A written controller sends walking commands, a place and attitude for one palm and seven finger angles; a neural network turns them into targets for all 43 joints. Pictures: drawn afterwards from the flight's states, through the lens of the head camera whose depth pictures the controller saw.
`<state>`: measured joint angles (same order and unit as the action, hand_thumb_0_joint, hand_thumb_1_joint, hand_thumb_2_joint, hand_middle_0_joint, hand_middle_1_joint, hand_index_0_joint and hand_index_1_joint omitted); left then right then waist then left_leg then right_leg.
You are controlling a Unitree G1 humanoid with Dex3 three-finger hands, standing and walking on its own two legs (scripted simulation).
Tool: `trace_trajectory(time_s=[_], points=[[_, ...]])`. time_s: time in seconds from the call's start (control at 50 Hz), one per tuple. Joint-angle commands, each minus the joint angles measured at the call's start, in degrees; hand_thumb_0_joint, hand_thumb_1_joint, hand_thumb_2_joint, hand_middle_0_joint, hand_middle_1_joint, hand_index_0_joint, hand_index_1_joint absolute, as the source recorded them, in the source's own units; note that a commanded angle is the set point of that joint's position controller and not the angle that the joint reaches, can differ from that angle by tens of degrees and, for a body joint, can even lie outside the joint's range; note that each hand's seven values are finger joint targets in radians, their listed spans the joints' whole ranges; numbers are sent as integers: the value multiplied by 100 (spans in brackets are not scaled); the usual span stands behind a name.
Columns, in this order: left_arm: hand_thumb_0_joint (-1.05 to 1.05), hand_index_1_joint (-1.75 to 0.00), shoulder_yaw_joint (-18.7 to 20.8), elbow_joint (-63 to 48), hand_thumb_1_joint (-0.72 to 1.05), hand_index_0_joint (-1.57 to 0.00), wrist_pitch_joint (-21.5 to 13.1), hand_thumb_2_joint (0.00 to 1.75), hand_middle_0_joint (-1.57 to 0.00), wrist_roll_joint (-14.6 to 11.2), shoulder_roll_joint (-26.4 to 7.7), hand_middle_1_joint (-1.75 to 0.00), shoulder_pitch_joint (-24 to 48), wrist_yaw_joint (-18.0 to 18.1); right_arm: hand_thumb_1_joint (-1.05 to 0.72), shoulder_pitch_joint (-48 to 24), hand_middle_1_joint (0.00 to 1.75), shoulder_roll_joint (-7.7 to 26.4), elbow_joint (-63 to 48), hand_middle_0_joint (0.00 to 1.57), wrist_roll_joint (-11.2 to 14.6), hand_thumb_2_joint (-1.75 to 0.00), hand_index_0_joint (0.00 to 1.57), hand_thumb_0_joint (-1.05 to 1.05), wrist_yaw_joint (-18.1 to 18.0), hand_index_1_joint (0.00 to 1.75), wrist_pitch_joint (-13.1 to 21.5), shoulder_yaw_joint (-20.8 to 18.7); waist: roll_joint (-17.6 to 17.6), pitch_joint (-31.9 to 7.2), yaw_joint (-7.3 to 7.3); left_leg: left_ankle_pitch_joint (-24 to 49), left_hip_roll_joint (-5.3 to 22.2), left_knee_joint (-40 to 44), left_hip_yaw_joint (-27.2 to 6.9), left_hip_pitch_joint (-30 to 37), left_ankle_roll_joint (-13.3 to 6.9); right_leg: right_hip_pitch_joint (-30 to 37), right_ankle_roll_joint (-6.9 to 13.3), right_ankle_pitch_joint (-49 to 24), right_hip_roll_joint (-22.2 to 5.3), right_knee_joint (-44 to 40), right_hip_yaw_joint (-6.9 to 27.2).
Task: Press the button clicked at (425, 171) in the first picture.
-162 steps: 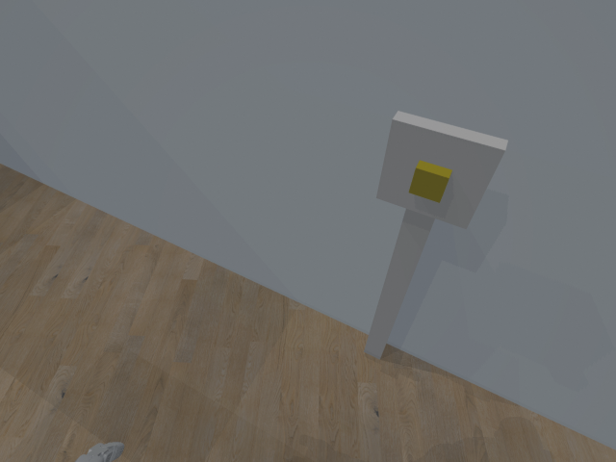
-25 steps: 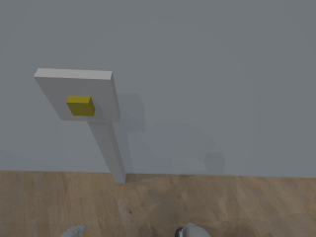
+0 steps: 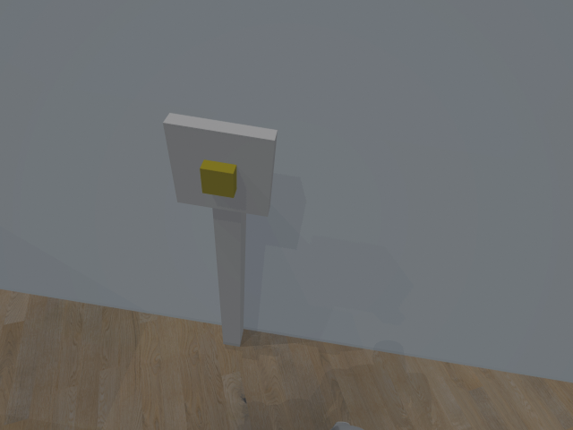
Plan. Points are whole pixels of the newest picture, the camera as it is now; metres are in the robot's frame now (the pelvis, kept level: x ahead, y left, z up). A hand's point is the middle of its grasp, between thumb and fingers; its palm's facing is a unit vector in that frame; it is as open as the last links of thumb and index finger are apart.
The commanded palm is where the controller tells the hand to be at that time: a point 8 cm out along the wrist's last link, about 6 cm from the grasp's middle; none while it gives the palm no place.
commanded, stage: come to a stop and stand still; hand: left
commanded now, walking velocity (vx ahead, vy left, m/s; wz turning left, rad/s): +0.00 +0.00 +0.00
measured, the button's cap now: (219, 177) +0.49 +0.16 +0.07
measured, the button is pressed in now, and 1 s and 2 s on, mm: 0 0 0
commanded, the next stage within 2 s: look again from close up in 1.02 s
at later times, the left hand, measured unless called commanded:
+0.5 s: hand out of the picture -0.07 +0.18 -0.16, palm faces +0.02 -0.99 -0.16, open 7.4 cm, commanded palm none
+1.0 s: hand out of the picture -0.12 +0.15 -0.16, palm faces +0.05 -0.99 -0.13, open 7.4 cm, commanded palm none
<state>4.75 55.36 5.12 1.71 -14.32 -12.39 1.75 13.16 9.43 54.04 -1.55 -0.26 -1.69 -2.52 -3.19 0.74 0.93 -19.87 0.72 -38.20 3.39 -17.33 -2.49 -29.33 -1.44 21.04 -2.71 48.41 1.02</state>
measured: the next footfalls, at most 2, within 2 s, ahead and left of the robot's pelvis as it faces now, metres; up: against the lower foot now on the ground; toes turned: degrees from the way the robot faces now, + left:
right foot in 0.34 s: +0.03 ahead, -0.07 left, +0.00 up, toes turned +0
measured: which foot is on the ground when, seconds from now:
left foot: down 0.00-1.00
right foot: up 0.00-0.32, down 0.34-1.00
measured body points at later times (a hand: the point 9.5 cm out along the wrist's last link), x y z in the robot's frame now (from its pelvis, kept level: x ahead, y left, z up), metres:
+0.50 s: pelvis -0.04 +0.03 +0.02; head -0.05 +0.03 +0.47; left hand -0.07 +0.23 -0.14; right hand -0.07 -0.17 -0.15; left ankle +0.01 +0.09 -0.72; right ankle -0.07 -0.09 -0.72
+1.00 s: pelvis -0.06 +0.00 +0.02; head -0.06 +0.01 +0.47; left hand -0.12 +0.20 -0.15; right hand -0.11 -0.20 -0.14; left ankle +0.01 +0.09 -0.72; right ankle -0.07 -0.09 -0.72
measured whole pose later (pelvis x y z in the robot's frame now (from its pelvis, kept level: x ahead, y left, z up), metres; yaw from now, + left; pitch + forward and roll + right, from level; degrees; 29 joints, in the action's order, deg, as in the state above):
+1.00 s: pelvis -0.06 +0.00 +0.02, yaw -1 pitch -1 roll +0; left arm 0.2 66.3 0.4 0.9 -5.1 -23.2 2.2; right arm 20.4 6.4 66.4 -0.6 -1.6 -0.7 -1.0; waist -0.3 -0.7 -0.4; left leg -6.3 -1.1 -23.4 4.3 -17.0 -2.9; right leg -11.1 1.8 14.5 1.8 25.8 -1.8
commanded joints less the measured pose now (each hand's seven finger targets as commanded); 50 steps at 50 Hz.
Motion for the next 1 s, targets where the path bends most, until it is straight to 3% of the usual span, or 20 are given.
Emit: trace_trajectory(time_s=[0.0, 0.04, 0.12, 0.18, 0.24, 0.28, 0.3, 0.32, 0.36, 0.38, 0.46, 0.5, 0.54, 0.6, 0.76, 0.98], points=[[0, -30, 46, -34, 90, -20, -191, 90, -20, 45, -197, -30, -735, -47, -90, -409, 30, 849, -356, 20, -5, -90, 20, 0, -170, 30, 167, -105, 976, 391, 227, -522, 964, 2690, -1235, -650, -212, -107, -10, -255, 308, 1938, 238], [0, -30, -30, 87, 90, -20, -256, 90, -20, -2, -172, -30, -814, -38, -90, -102, 30, 729, -158, 20, 69, -90, 20, 0, -205, 30, 230, -79, 1019, 88, 105, 292, 924, 2546, -1051, 211, -268, -166, -68, -330, 195, 1491, 207], [0, -30, -195, 207, 90, -20, -315, 90, -20, -22, 0, -30, -655, -11, -90, 606, 30, 619, 262, 20, 95, -90, 20, 0, -285, 30, 278, -64, 895, -228, -188, 1574, 1262, 2443, -1465, 1518, -611, 133, -98, 254, 45, -77, 54], [0, -30, -307, 430, 90, -20, -300, 90, -20, -42, 129, -30, -713, 18, -90, 722, 30, 668, 481, 20, 101, -90, 20, 0, -292, 30, 253, -64, 885, -134, -247, 1563, 1369, 2564, -1572, 1435, -637, 766, -40, 511, 8, -983, -16], [0, -30, -359, 741, 90, -20, -325, 90, -20, -59, 207, -30, -1095, 58, -90, 644, 30, 661, 670, 20, 112, -90, 20, 0, -253, 30, 246, -42, 833, 17, -99, 1099, 1222, 2647, -1521, 995, -486, 1404, 67, 32, -2, -1949, -43], [0, -30, -373, 961, 90, -20, -400, 90, -20, -59, 215, -30, -1355, 86, -90, 613, 30, 526, 779, 20, 143, -90, 20, 0, -232, 30, 252, -5, 514, 118, -15, 599, 932, 2604, -1262, 479, -137, 2094, 168, -785, -110, -2936, 24], [0, -30, -386, 1016, 90, -20, -431, 90, -20, -66, 177, -30, -1394, 101, -90, 639, 30, 428, 812, 20, 161, -90, 20, 0, -211, 30, 248, 12, 412, 237, -61, 393, 704, 2669, -1099, 331, 127, 2137, 288, -852, -266, -2977, 222], [0, -30, -404, 1053, 90, -20, -444, 90, -20, -79, 172, -30, -1397, 112, -90, 657, 30, 388, 865, 20, 157, -90, 20, 0, -192, 30, 250, 27, 544, 293, -84, 338, 597, 2792, -1051, 500, 339, 1911, 365, -734, -342, -2902, 245], [0, -30, -421, 1089, 90, -20, -508, 90, -20, -73, 261, -30, -1292, 109, -90, 684, 30, 384, 979, 20, 135, -90, 20, 0, -180, 30, 230, 44, -77, 312, -129, 481, 572, 2578, -917, 772, 173, 1571, 347, -657, -297, -2956, 317], [0, -30, -436, 1071, 90, -20, -523, 90, -20, -79, 330, -30, -1239, 111, -90, 740, 30, 379, 1013, 20, 133, -90, 20, 0, -181, 30, 232, 47, -153, 364, -158, 508, 570, 2514, -860, 872, 108, 1424, 326, -570, -319, -3012, 340], [0, -30, -426, 1029, 90, -20, -501, 90, -20, -67, 384, -30, -1214, 129, -90, 878, 30, 319, 1166, 20, 119, -90, 20, 0, -167, 30, 206, 59, 45, 584, -168, -156, 608, 2690, -981, 626, 77, 1244, 279, -169, -221, -2942, 269], [0, -30, -404, 1027, 90, -20, -476, 90, -20, -52, 429, -30, -1352, 129, -90, 869, 30, 304, 1178, 20, 105, -90, 20, 0, -170, 30, 186, 44, 329, 652, -105, -596, 644, 2856, -1072, 380, 67, 1272, 276, -33, -151, -2853, 199], [0, -30, -391, 1030, 90, -20, -462, 90, -20, -35, 433, -30, -1462, 123, -90, 866, 30, 317, 1173, 20, 96, -90, 20, 0, -162, 30, 162, 28, 370, 731, -61, -857, 619, 2888, -1079, 125, 63, 1317, 284, 127, -100, -2832, 154], [0, -30, -369, 1014, 90, -20, -468, 90, -20, -31, 466, -30, -1559, 112, -90, 917, 30, 225, 1154, 20, 72, -90, 20, 0, -158, 30, 147, 15, 307, 738, -47, -781, 528, 2794, -987, 62, 65, 1202, 319, 399, -126, -2930, 226], [0, -30, -381, 926, 90, -20, -541, 90, -20, -63, 472, -30, -1461, 96, -90, 1118, 30, 85, 1158, 20, 71, -90, 20, 0, -162, 30, 143, 47, 109, 611, -183, -116, 381, 2153, -791, 415, 80, 700, 411, 849, -282, -3296, 594], [0, -30, -396, 953, 90, -20, -566, 90, -20, -71, 467, -30, -1530, 75, -90, 1034, 30, 156, 1084, 20, 72, -90, 20, 0, -184, 30, 171, 70, 386, 654, -145, -118, 471, 2162, -894, 293, 59, 754, 403, 622, -216, -3237, 557]])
